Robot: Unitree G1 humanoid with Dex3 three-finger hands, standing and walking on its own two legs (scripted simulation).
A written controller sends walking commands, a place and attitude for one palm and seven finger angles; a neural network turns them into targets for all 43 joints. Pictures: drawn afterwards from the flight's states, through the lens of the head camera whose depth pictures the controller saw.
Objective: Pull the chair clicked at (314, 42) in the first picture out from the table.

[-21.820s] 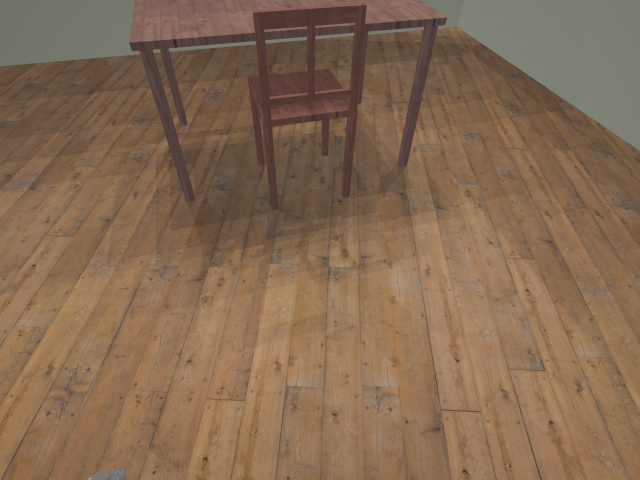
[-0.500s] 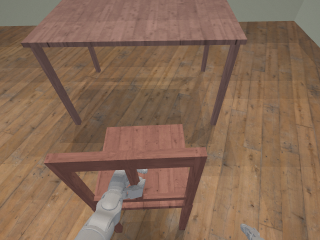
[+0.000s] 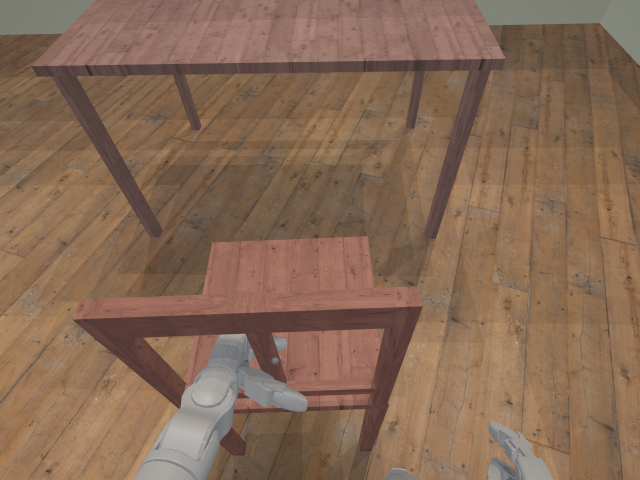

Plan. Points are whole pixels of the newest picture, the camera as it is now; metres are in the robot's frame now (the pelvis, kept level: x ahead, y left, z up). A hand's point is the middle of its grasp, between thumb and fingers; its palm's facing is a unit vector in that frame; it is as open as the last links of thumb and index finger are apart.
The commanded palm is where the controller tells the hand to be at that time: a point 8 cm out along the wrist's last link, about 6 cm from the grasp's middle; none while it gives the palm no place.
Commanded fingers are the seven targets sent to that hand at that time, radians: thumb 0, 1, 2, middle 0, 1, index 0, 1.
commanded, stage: open the thumb and straighten the fingers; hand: left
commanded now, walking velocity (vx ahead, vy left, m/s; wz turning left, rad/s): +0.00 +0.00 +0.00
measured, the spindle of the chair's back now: (269, 360) +0.30 +0.08 -0.08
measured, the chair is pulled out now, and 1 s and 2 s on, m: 0.61 0.61 0.61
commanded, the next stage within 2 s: draw the fingers out of the gap in 0.26 s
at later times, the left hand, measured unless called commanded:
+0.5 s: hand (261, 376) +0.26 +0.08 -0.04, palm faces -0.16 -0.98 -0.11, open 17.4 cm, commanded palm +0.24 +0.13 -0.02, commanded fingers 0.00 -0.55 0.20 0.00 0.00 0.00 0.00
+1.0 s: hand (254, 441) +0.19 +0.09 -0.04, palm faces -0.16 -0.98 -0.10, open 17.5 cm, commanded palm +0.17 +0.13 -0.02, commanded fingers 0.00 -0.55 0.20 0.00 0.00 0.00 0.00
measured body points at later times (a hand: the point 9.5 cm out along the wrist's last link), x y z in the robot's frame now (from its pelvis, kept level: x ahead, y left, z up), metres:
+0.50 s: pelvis +0.01 +0.00 -0.01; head +0.06 -0.02 +0.44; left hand +0.27 +0.14 -0.03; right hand +0.17 -0.25 -0.10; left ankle -0.04 +0.14 -0.71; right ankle +0.06 -0.13 -0.71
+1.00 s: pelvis +0.02 +0.01 -0.03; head +0.05 +0.00 +0.42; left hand +0.19 +0.14 -0.03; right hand +0.21 -0.22 -0.09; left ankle -0.04 +0.14 -0.71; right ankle +0.06 -0.13 -0.71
